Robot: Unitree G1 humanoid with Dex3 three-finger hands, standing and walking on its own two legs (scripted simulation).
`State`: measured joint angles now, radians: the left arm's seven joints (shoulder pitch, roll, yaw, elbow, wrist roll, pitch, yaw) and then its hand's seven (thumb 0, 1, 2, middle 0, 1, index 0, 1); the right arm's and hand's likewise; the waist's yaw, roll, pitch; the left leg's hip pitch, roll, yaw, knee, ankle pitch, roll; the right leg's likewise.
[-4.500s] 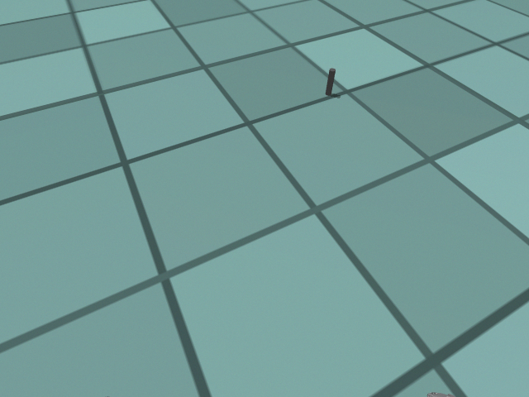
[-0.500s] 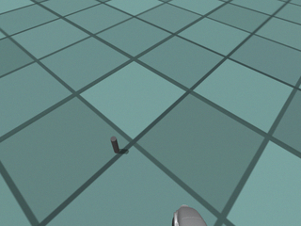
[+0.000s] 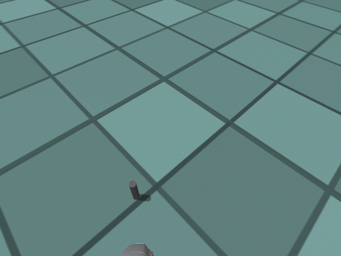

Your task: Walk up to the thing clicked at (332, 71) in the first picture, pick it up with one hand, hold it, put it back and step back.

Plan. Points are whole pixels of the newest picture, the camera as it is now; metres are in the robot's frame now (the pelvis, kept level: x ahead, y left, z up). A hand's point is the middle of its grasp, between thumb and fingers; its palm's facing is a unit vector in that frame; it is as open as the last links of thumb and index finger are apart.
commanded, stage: walk up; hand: left
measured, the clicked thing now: (134, 190) +0.53 +0.23 -0.67
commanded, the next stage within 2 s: stand in 1.50 s
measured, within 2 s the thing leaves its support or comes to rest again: neither
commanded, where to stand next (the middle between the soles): +0.19 +0.01 m, yaw -1 degrees
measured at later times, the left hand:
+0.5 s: hand (78, 243) +0.16 +0.26 -0.15, palm faces -0.07 -0.92 -0.38, open 7.4 cm
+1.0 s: hand (84, 234) +0.18 +0.25 -0.14, palm faces -0.05 -0.95 -0.31, open 7.4 cm
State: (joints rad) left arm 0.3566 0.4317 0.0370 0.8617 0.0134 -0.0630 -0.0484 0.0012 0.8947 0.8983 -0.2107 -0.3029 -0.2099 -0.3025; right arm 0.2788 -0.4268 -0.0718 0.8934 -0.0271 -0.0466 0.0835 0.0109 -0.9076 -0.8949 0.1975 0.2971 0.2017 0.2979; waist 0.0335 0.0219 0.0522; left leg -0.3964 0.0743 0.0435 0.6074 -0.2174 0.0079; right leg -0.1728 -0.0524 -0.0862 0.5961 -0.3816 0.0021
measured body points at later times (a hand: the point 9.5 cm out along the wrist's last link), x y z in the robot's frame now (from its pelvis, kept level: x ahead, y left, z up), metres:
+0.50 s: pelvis +0.07 +0.00 +0.00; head +0.11 -0.01 +0.44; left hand +0.16 +0.31 -0.12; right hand +0.16 -0.30 -0.14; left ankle +0.10 +0.12 -0.72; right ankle +0.11 -0.12 -0.72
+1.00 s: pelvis +0.08 +0.01 +0.02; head +0.09 +0.01 +0.47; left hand +0.18 +0.30 -0.11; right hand +0.15 -0.31 -0.10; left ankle +0.10 +0.12 -0.72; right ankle +0.11 -0.12 -0.72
